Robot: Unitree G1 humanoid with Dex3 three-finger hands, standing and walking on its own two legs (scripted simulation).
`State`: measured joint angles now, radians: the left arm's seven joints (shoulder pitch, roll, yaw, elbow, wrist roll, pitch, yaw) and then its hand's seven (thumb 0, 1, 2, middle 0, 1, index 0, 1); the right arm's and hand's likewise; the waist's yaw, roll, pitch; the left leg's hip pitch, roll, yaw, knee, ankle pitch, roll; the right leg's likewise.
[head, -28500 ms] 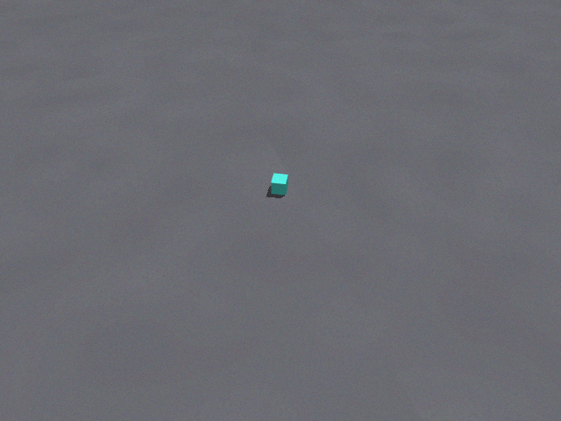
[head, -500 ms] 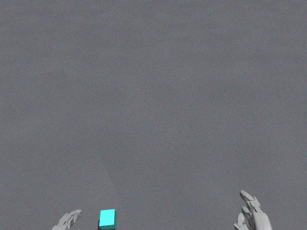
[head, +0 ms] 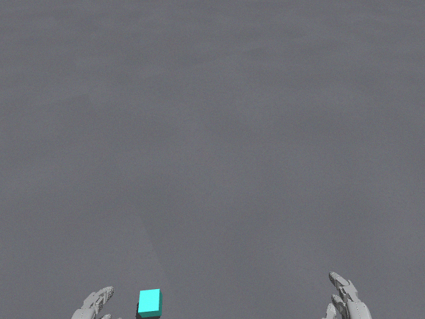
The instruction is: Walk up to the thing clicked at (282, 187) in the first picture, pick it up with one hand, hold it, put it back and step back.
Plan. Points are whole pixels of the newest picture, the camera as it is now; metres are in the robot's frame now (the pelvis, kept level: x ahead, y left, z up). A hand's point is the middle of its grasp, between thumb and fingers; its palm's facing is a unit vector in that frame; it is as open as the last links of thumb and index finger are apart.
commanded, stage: home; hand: left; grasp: from above
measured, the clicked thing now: (150, 303) +0.38 +0.26 -0.68
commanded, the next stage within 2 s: stand in 1.32 s
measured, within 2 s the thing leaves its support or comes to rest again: neither
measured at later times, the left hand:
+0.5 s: hand out of the picture +0.16 +0.18 -0.05, palm faces +0.04 -0.98 -0.20, open 8.4 cm
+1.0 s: hand out of the picture +0.16 +0.18 -0.05, palm faces +0.04 -0.98 -0.20, open 8.2 cm
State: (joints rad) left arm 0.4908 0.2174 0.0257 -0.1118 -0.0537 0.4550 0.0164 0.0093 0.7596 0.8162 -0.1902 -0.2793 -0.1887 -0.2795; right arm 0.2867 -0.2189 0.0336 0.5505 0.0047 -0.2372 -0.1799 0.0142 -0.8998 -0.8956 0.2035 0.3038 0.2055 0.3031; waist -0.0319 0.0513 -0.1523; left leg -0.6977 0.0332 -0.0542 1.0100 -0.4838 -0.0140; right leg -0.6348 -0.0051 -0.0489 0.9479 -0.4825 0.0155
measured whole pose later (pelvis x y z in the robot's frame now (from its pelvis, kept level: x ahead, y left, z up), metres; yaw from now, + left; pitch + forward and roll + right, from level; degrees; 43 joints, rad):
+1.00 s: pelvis +0.01 +0.00 +0.00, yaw +0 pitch +10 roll -3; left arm 0.50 0.23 0.03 -0.13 -0.06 0.46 0.02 0.01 0.77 0.82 -0.19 -0.28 -0.19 -0.28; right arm 0.28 -0.22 0.02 0.54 0.01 -0.23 -0.18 0.01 -0.90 -0.90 0.20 0.30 0.21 0.30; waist -0.03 0.05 -0.16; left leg -0.71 0.03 -0.05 1.02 -0.50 -0.01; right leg -0.65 0.00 -0.05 0.96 -0.49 0.02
